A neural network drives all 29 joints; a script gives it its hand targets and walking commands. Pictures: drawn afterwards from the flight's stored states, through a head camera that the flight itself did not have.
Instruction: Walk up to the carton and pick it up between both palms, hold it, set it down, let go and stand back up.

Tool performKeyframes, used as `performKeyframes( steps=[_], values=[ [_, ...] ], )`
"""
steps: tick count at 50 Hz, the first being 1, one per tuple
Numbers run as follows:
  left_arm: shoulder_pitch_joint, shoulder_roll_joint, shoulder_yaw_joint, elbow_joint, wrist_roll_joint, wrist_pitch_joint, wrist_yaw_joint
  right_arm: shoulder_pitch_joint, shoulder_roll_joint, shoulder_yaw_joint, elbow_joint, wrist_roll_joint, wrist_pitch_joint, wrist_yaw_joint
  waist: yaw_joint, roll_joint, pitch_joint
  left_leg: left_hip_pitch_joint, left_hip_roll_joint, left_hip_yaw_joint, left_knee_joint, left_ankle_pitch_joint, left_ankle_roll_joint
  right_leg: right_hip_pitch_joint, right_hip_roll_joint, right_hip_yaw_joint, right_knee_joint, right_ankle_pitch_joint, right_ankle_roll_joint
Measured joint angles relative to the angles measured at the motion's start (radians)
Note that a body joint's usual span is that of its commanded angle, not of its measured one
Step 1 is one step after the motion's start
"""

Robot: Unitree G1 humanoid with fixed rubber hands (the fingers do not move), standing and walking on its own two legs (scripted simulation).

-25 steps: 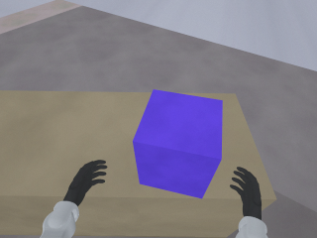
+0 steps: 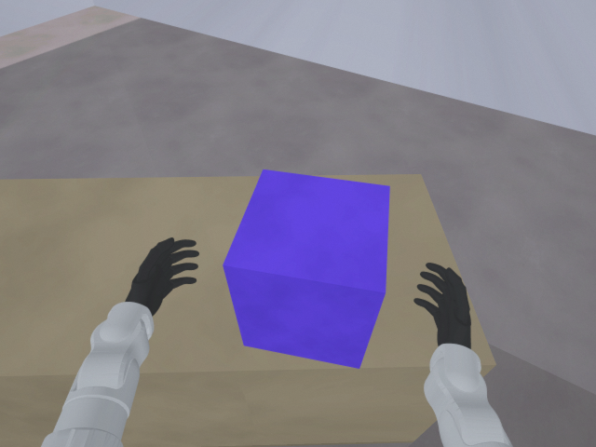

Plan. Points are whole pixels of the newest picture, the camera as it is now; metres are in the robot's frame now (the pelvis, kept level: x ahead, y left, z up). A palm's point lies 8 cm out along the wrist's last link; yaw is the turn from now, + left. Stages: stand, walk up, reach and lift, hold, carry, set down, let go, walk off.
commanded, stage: reach and lift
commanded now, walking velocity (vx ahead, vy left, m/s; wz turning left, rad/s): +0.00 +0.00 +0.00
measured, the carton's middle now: (312, 270) +0.39 +0.00 -0.04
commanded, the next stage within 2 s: none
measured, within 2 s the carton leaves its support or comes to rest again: neither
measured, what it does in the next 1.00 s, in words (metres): stands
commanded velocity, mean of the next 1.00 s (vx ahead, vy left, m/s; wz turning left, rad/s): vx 0.00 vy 0.00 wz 0.00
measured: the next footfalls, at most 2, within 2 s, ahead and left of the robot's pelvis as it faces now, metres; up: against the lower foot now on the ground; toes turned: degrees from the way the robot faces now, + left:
none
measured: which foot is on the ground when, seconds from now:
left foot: down 0.00-1.00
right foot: down 0.00-1.00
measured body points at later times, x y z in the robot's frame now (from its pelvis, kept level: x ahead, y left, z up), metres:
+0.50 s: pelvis -0.01 +0.01 +0.00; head -0.01 +0.03 +0.45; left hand +0.39 +0.21 +0.09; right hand +0.32 -0.19 +0.08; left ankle -0.03 +0.12 -0.75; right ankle +0.00 -0.15 -0.74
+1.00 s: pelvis -0.01 +0.00 +0.00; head +0.00 +0.03 +0.45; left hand +0.45 +0.19 +0.14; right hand +0.37 -0.20 +0.12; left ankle -0.03 +0.12 -0.74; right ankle +0.00 -0.15 -0.74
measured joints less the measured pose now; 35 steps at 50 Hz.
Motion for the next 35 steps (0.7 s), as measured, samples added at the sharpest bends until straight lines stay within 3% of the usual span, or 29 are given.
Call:
performKeyframes(
  steps=[17,35],
  values=[
    [-0.268,0.023,0.022,0.172,0.01,0.086,0.009,-0.25,-0.031,-0.024,0.075,0.063,0.15,0.0,-0.035,-0.024,-0.032,-0.05,-0.005,0.014,-0.012,0.026,0.005,-0.056,-0.007,0.007,-0.006,0.025,0.004],
    [-0.498,0.038,0.018,0.33,0.028,0.145,0.028,-0.494,-0.059,-0.061,0.242,0.097,0.221,0.019,-0.081,-0.029,-0.065,-0.107,-0.008,0.008,0.003,0.026,0.011,-0.095,-0.011,-0.004,-0.021,0.039,0.009]
  ],
)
